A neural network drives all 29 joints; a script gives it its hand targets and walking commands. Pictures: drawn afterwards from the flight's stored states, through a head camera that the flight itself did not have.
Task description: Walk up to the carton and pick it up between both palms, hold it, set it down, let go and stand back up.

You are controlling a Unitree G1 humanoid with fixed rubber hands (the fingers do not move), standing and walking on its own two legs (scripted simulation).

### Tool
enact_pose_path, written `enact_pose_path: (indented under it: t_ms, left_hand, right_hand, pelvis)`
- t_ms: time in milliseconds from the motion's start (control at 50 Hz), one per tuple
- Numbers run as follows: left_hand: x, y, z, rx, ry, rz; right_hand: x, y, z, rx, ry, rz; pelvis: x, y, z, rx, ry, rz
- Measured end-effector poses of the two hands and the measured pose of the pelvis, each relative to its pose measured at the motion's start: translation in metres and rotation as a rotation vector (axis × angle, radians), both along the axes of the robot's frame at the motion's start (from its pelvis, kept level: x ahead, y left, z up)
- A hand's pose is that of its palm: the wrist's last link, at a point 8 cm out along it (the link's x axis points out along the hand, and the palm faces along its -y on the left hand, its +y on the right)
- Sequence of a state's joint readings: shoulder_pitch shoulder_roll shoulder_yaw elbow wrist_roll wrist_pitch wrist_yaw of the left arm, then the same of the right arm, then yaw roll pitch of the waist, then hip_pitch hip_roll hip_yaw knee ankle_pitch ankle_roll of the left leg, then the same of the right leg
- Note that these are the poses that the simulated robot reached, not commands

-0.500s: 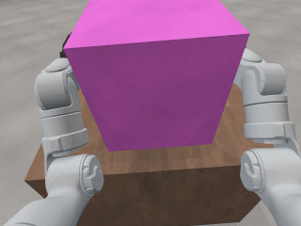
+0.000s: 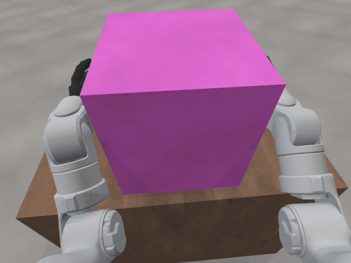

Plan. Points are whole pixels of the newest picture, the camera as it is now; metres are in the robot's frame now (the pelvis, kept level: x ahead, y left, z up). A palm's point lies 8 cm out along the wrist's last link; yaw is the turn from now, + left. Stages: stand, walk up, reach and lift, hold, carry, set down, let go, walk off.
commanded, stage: set down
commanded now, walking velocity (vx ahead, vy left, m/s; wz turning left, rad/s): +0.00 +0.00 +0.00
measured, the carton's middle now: (176, 103) +0.39 -0.02 +0.19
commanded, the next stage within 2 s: none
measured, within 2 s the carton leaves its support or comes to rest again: neither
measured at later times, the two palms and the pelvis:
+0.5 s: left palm (91, 112) +0.37 +0.15 +0.20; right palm (259, 102) +0.37 -0.20 +0.18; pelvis +0.00 +0.00 +0.00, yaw +0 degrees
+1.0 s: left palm (103, 120) +0.39 +0.14 +0.16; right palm (256, 111) +0.39 -0.21 +0.14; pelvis +0.00 -0.01 +0.00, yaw +0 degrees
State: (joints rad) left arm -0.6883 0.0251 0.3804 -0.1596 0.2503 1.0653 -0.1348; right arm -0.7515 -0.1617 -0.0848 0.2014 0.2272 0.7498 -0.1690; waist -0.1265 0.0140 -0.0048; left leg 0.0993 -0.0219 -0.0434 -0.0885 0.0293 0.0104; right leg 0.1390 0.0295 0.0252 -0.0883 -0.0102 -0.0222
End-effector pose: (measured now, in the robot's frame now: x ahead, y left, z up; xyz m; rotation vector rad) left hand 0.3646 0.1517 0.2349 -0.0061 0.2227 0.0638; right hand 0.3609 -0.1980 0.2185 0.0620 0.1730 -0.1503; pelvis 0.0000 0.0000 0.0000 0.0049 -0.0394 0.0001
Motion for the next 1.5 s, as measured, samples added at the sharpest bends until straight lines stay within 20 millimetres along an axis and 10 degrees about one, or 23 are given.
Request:
enact_pose_path:
  t_ms: [1500]
  left_hand:
    - [0.036, -0.016, -0.121, 0.005, 0.12, 0.059]
  right_hand:
    - [0.039, -0.018, -0.116, -0.069, 0.095, 0.074]
  pelvis:
    - [0.003, -0.007, -0.001, -0.004, 0.201, 0.021]
